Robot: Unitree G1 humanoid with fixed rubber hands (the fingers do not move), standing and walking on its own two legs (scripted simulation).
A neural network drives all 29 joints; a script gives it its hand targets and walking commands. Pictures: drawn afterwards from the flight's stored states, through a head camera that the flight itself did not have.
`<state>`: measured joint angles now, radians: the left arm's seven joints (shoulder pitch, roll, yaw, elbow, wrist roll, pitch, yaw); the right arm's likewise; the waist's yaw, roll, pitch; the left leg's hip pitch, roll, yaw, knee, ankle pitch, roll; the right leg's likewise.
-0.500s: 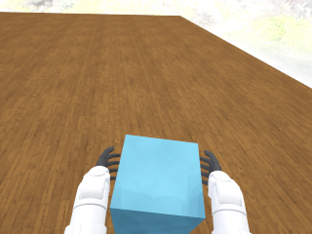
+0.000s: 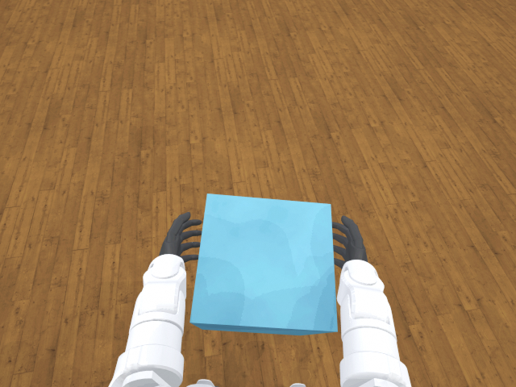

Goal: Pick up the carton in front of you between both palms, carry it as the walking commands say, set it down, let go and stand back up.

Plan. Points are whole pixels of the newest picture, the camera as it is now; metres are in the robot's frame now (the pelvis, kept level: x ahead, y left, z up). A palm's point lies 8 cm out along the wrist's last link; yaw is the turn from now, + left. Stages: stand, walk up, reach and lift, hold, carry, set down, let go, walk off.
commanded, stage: set down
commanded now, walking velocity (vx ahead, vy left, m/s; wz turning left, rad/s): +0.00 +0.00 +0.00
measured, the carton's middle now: (259, 273) +0.34 +0.00 -0.12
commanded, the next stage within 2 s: none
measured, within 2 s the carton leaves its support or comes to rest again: neither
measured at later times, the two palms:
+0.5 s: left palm (180, 271) +0.37 +0.17 -0.20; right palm (315, 281) +0.36 -0.12 -0.20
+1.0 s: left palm (189, 279) +0.40 +0.18 -0.37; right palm (298, 291) +0.38 -0.11 -0.36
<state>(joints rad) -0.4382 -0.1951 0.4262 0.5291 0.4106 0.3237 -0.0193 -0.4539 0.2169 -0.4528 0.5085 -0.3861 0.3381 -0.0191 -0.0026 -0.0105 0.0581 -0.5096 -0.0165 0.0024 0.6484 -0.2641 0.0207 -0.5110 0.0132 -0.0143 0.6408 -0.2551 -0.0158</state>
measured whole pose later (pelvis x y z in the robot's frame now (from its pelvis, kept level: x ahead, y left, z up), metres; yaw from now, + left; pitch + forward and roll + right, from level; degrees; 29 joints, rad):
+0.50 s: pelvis -0.05 +0.00 -0.14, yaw +0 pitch +36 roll -1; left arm -0.74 -0.06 0.40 0.67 0.25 0.21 0.05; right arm -0.68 0.20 -0.48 0.56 -0.22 0.19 -0.15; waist 0.00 -0.02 -0.18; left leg -1.55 -0.03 -0.01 1.34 -0.41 0.02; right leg -1.53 0.04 0.01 1.32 -0.41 0.01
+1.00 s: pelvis -0.07 +0.01 -0.27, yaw -1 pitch +45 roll -3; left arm -0.98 0.10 0.30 0.80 0.16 0.20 0.06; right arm -0.87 0.15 -0.46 0.62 -0.13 0.17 -0.24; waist 0.01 -0.03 -0.15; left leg -2.05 -0.02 -0.01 1.78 -0.51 0.02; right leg -2.04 0.06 0.00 1.76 -0.50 0.02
